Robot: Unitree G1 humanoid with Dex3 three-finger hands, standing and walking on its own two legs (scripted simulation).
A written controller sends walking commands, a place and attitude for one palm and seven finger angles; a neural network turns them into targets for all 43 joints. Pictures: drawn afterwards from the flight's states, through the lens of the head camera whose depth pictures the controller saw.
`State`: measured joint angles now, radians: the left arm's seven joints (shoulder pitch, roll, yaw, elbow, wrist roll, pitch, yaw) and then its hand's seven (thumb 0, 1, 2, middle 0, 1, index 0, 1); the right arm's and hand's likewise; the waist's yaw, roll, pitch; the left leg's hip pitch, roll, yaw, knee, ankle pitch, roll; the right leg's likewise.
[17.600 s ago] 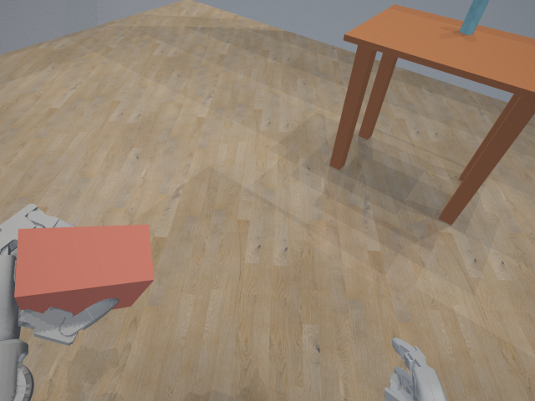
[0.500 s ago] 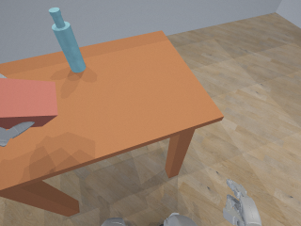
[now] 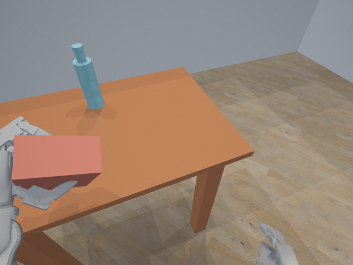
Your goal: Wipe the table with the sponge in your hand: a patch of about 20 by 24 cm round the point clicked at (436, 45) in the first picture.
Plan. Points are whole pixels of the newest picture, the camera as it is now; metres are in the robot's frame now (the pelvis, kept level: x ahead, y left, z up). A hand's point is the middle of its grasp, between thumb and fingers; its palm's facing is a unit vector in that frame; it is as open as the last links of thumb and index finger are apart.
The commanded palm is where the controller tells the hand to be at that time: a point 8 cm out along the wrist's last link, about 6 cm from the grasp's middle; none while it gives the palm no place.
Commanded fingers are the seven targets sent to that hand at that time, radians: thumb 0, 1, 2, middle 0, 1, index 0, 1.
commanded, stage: come to a stop and stand still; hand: left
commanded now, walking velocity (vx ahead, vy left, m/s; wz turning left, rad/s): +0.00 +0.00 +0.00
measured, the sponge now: (69, 165) +0.24 +0.22 +0.16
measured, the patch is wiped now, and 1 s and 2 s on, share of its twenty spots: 0.00 0.00 0.00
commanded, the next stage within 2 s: look again from close up in 1.40 s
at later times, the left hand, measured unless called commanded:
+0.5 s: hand (51, 143) +0.28 +0.27 +0.17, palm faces +0.40 -0.83 -0.38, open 10.0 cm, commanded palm +0.21 +0.30 +0.18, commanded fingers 0.00 0.10 1.30 -1.20 -1.60 -1.20 -1.60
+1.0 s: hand (57, 144) +0.28 +0.26 +0.17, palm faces +0.41 -0.83 -0.38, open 10.0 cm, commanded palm +0.22 +0.29 +0.18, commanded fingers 0.00 0.10 1.30 -1.20 -1.60 -1.20 -1.60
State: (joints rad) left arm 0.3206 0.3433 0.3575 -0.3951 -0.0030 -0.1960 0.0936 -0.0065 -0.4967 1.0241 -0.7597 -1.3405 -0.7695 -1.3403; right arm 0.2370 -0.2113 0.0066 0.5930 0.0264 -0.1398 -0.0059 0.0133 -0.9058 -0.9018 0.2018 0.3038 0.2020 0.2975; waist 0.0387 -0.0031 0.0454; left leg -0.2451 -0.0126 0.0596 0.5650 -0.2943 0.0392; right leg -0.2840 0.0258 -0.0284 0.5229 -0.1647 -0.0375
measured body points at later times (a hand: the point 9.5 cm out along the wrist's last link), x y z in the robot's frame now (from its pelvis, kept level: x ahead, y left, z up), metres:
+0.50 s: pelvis +0.05 +0.02 +0.01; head +0.07 +0.03 +0.46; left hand +0.25 +0.31 +0.19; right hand +0.22 -0.20 -0.07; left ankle +0.04 +0.10 -0.73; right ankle +0.08 -0.09 -0.73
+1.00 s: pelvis +0.07 +0.01 +0.01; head +0.09 +0.01 +0.46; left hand +0.25 +0.30 +0.19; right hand +0.27 -0.21 -0.06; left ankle +0.04 +0.10 -0.73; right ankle +0.08 -0.09 -0.73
